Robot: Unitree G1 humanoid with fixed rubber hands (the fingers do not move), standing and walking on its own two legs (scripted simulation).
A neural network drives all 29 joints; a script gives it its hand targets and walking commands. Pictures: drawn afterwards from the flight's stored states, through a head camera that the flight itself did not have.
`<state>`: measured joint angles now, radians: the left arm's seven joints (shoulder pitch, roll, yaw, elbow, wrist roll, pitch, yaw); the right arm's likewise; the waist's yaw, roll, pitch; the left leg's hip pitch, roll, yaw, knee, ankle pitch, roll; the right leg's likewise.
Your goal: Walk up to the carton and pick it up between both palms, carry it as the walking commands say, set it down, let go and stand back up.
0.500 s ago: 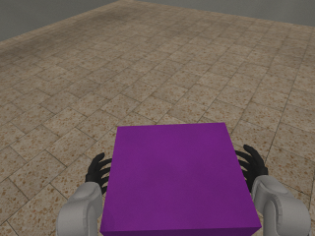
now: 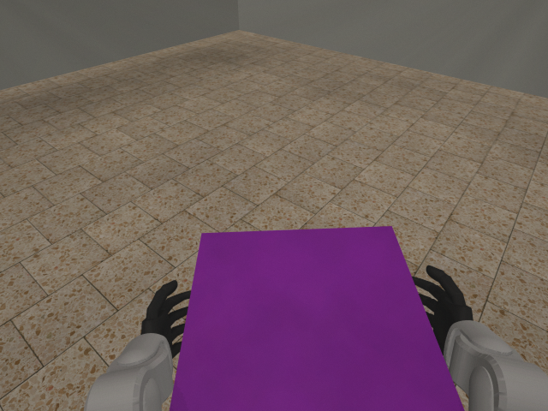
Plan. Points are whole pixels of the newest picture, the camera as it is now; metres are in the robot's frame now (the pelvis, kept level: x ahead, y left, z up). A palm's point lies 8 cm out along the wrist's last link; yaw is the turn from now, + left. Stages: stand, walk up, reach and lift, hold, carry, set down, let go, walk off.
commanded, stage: carry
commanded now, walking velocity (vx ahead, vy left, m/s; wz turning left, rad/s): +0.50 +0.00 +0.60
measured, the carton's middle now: (301, 350) +0.24 +0.00 +0.02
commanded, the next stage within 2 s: none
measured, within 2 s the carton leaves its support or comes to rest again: neither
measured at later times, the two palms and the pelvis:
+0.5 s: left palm (112, 254) +0.37 +0.30 +0.07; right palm (313, 204) +0.49 -0.04 +0.07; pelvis +0.21 +0.06 -0.01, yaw +16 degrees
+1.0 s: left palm (87, 170) +0.58 +0.43 +0.08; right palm (233, 123) +0.81 +0.15 +0.08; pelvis +0.51 +0.17 +0.00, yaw +37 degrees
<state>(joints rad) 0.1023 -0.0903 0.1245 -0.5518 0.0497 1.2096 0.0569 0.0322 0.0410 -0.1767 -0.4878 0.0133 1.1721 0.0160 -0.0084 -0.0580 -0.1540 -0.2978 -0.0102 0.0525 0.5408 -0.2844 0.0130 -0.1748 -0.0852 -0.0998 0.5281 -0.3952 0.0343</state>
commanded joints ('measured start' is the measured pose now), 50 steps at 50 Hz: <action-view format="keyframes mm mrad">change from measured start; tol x32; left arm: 1 -528 -628 -717 -144 -266 -8 -66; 50 -395 -656 -707 -188 -281 -64 -73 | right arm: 1 -364 638 737 -89 197 23 29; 50 -356 690 796 -214 273 10 52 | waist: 1 3 301 -38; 12 51 -253 -77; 24 0 -180 -185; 27 -37 296 -200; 50 43 -64 -130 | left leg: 1 214 253 -451 -253 48 150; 17 -437 40 49 192 -67 -6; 24 150 -118 247 -107 159 64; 27 621 315 -577 -174 547 349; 37 398 163 -170 -218 845 139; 45 243 98 -112 -5 761 41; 48 -169 -83 -54 618 -189 -1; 50 -240 35 -165 722 -129 15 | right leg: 1 -250 -9 -32 194 5 24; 6 -301 41 15 63 -54 17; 12 379 -413 489 -343 151 -173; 23 411 -174 -161 34 1162 -41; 25 40 -138 -157 377 864 2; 27 -532 79 -17 851 -107 40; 45 82 70 -78 -111 362 -6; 48 336 -420 612 -306 175 -227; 50 197 -366 436 -291 289 -200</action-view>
